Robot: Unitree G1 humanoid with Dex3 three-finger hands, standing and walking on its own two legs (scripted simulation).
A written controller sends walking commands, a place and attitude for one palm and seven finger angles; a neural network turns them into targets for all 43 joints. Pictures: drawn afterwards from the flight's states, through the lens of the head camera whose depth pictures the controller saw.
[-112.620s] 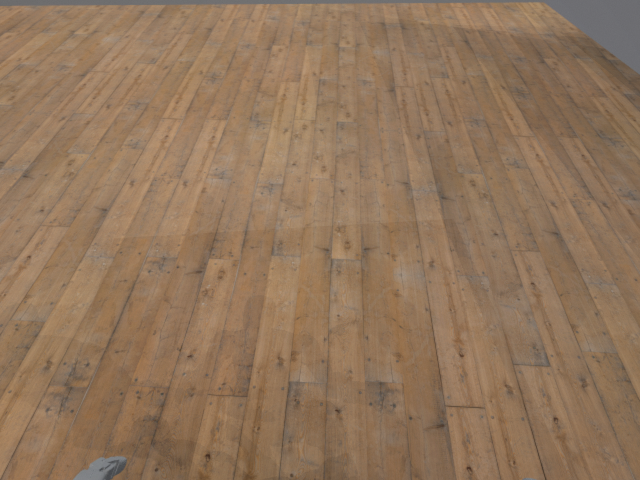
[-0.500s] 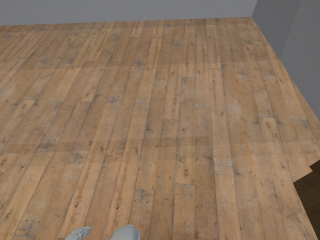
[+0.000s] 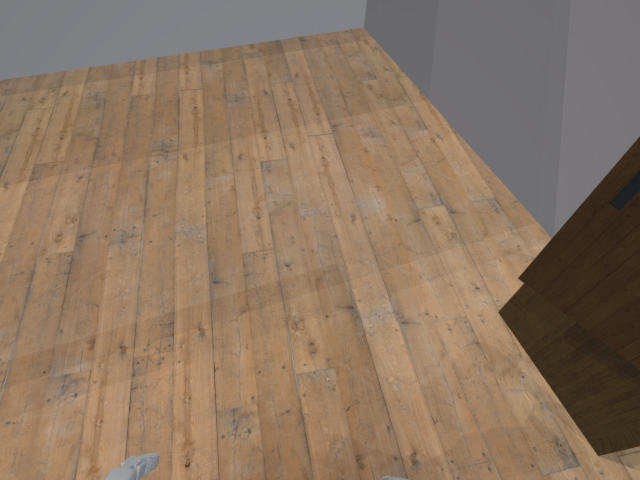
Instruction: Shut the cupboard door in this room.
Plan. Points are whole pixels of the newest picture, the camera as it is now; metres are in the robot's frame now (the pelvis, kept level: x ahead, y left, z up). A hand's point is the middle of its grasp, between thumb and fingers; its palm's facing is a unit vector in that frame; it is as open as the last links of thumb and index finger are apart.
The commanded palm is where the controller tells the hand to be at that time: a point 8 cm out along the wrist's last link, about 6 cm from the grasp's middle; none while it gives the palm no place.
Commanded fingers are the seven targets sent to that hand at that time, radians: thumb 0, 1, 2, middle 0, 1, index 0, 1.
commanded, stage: turn to face it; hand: left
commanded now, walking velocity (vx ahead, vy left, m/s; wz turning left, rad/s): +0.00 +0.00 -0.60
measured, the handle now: out of the picture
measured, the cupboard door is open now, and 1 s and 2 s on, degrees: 21 21 21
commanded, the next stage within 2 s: take the last steps up to it in 1.28 s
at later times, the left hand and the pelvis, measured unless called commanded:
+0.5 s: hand (193, 457) +0.17 +0.20 -0.18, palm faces -0.26 -0.95 -0.18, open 7.4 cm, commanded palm none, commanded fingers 0.00 0.90 0.90 -0.20 -0.30 -0.20 -0.30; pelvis +0.03 +0.02 +0.00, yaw -17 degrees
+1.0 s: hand (262, 408) +0.23 +0.10 -0.15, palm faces -0.55 -0.80 -0.25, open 7.4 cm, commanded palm none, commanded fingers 0.00 0.90 0.90 -0.20 -0.30 -0.20 -0.30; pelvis +0.04 -0.01 +0.00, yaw -34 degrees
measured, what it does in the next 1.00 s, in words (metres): steps on the spot, turning right: right foot, then left foot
